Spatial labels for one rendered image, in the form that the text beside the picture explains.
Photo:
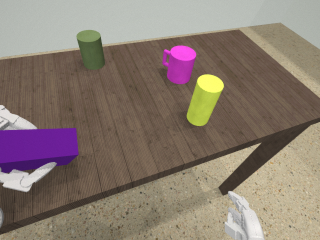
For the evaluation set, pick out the left robot hand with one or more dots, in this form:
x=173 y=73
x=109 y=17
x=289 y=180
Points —
x=16 y=179

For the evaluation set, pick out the table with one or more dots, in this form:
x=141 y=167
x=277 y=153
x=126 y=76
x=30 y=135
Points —
x=131 y=120

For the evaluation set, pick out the sponge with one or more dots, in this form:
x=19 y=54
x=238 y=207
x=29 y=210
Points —
x=28 y=149

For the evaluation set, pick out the right robot hand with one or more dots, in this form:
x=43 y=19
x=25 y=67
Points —
x=247 y=224

